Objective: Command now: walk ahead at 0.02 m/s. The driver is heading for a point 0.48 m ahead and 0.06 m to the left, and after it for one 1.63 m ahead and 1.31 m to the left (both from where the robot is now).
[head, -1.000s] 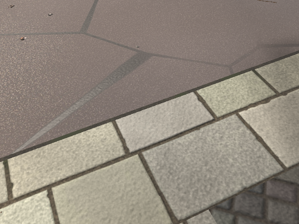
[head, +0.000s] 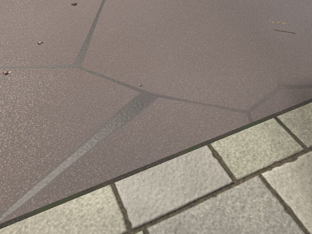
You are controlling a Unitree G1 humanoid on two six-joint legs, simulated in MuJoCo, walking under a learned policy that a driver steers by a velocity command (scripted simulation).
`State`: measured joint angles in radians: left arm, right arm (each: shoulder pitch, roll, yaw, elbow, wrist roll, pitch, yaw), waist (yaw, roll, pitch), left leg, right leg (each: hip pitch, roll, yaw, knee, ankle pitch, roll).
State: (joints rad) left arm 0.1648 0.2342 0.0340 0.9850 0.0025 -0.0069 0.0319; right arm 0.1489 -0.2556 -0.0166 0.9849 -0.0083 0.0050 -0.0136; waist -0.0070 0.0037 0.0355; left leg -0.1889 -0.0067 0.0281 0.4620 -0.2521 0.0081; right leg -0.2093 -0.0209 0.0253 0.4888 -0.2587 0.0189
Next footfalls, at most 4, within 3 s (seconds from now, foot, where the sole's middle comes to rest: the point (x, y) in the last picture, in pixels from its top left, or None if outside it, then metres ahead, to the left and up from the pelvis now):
0.84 left None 0.48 0.07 -0.78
1.30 right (180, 181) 0.76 -0.08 -0.78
1.76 left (135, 215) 0.59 0.13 -0.78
2.24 right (168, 181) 0.76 -0.02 -0.78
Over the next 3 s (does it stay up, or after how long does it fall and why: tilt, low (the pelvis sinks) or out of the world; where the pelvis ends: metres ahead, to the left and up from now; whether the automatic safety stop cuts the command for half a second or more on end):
stays up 0.63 0.14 0.01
